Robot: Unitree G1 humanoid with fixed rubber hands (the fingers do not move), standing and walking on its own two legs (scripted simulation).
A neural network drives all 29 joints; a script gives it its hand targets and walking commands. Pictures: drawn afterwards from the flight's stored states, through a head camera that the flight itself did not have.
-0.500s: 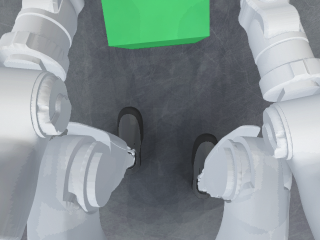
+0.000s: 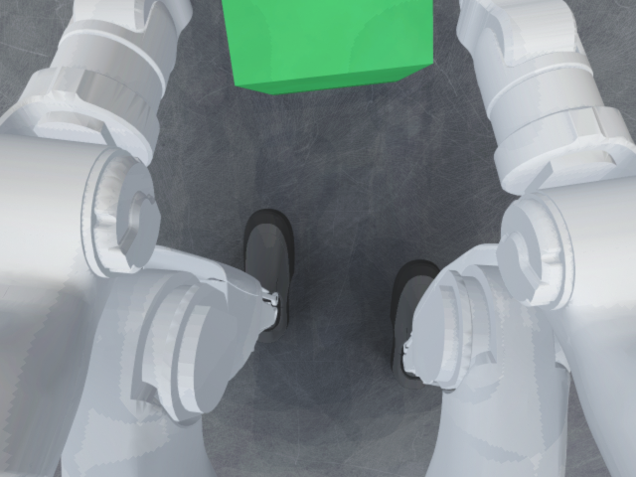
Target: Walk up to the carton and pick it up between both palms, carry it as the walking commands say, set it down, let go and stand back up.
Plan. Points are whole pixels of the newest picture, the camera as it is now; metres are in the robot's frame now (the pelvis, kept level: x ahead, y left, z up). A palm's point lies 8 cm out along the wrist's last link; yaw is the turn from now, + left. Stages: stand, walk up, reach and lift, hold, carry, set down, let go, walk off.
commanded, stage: reach and lift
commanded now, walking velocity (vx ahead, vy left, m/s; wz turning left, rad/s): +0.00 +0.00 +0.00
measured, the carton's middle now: out of the picture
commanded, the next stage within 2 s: none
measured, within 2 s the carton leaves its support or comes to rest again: leaves its support in 0.76 s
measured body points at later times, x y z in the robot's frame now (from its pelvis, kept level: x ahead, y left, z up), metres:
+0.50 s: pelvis +0.01 -0.02 -0.01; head +0.39 -0.02 +0.22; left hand +0.57 +0.18 -0.19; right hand +0.58 -0.09 -0.20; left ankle +0.14 +0.11 -0.31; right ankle +0.09 -0.12 -0.31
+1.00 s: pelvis -0.01 +0.00 +0.02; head +0.35 +0.01 +0.27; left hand +0.57 +0.15 -0.12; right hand +0.53 -0.10 -0.17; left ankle +0.14 +0.12 -0.31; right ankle +0.09 -0.12 -0.31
